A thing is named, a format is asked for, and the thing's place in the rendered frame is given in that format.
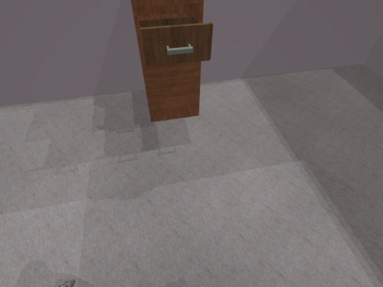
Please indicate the drawer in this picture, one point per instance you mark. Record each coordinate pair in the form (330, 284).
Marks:
(175, 33)

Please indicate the cabinet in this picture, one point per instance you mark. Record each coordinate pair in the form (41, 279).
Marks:
(173, 91)

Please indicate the handle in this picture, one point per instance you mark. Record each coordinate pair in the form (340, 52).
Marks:
(180, 50)

